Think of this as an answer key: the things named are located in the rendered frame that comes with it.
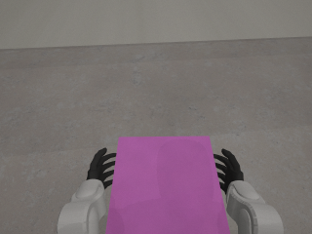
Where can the robot right hand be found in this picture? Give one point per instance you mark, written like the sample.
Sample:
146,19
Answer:
232,171

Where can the carton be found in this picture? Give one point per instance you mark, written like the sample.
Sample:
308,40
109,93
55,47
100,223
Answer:
165,185

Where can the robot left forearm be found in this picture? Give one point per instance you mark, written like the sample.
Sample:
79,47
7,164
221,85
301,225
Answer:
85,209

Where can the robot right forearm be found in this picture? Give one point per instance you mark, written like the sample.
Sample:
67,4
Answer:
250,212

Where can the robot left hand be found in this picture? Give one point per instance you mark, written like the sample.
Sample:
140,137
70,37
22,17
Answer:
97,167

